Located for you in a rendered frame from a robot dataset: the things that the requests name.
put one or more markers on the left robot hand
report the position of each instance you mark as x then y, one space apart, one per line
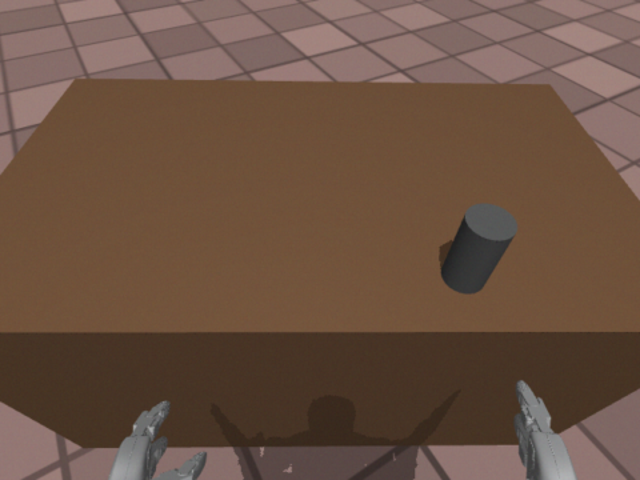
137 456

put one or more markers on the right robot hand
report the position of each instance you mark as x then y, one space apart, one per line
542 451

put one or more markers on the can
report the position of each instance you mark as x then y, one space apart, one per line
481 240

